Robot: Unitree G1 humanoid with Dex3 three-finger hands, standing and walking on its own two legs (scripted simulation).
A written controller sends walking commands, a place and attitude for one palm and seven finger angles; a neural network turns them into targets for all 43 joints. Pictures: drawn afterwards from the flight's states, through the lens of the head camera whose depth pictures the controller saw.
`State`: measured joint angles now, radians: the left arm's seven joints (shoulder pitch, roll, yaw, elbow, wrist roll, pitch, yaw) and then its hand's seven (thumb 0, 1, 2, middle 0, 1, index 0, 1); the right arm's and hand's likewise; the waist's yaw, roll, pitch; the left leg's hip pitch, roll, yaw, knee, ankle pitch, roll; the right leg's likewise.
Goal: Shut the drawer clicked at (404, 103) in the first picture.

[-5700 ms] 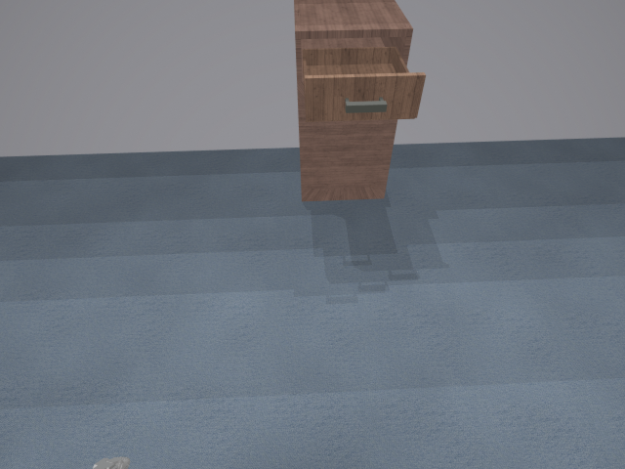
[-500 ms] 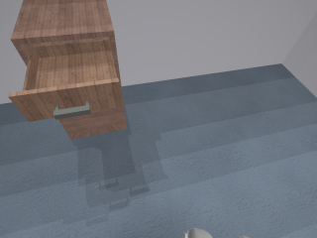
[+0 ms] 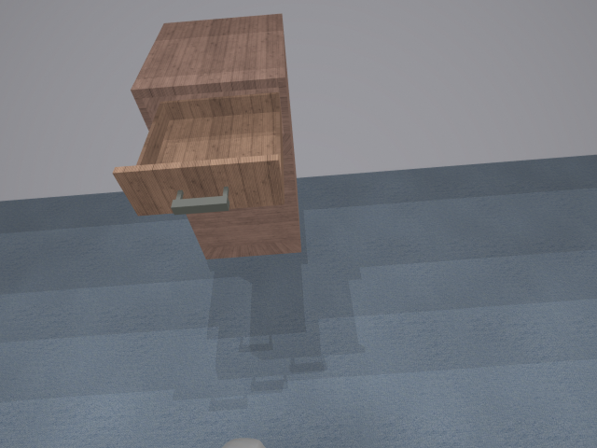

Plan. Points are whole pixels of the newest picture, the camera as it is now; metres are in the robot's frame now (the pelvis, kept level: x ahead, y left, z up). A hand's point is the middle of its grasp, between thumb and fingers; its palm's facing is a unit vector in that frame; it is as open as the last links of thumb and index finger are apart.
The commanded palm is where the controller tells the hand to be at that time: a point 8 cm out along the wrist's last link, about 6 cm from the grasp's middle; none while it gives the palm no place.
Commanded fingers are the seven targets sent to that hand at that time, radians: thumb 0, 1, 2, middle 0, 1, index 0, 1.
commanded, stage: take the last steps up to it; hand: left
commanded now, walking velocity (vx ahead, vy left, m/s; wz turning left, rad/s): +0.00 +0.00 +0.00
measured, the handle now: (202, 198) +0.62 +0.26 -0.09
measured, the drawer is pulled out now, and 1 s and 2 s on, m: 0.30 0.30 0.30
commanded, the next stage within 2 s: come to a stop and stand still in 1.14 s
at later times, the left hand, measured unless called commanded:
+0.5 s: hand out of the picture +0.04 +0.24 -0.18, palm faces +0.11 -0.98 -0.17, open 7.4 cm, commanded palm none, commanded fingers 0.00 0.90 0.90 -0.20 -0.30 -0.20 -0.30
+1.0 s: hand (206, 408) +0.21 +0.18 -0.17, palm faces +0.13 -0.97 -0.20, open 7.2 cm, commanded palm none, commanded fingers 0.00 0.90 0.90 -0.20 -0.30 -0.20 -0.30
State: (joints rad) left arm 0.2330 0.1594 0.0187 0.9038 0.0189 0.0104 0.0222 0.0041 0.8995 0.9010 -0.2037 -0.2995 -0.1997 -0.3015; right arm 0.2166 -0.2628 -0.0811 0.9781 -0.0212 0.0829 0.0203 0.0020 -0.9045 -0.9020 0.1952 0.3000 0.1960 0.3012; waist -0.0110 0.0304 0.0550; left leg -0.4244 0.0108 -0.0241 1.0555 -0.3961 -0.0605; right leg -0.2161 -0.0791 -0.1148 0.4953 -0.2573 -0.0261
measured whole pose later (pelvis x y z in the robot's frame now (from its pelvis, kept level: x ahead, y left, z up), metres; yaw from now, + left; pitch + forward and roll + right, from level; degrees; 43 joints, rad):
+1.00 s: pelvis +0.21 +0.00 +0.00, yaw +4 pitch -1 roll -1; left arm 0.29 0.16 0.04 1.08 0.02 -0.06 0.01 -0.01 0.93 0.90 -0.20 -0.30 -0.20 -0.30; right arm 0.22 -0.17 -0.06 1.03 -0.03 -0.02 0.01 0.00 -0.91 -0.90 0.19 0.30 0.19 0.30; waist 0.00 0.02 0.00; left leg -0.48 0.11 0.08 0.82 -0.26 -0.02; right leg -0.14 -0.01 -0.15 0.39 -0.24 -0.04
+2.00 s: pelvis +0.29 +0.03 +0.00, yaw +4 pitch -1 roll +1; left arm 0.26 0.19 0.04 1.08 0.02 0.04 0.02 0.00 0.91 0.90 -0.20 -0.30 -0.19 -0.30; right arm 0.29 -0.13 -0.01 1.08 -0.03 0.01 -0.03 0.00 -0.91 -0.90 0.20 0.30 0.20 0.30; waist 0.02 -0.04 -0.02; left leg -0.14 0.00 0.02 0.41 -0.26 0.00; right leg -0.33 -0.04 -0.02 0.67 -0.32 0.02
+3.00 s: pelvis +0.30 +0.03 -0.01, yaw +3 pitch -1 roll +0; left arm 0.32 0.16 -0.01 1.08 0.01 -0.01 0.02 0.00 0.91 0.90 -0.20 -0.30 -0.20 -0.30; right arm 0.30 -0.17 0.02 1.11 -0.02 -0.01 -0.01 0.00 -0.90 -0.90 0.20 0.30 0.20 0.30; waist 0.01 0.00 0.01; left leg -0.15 0.01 0.04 0.49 -0.32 0.00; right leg -0.19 -0.01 -0.03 0.52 -0.31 -0.01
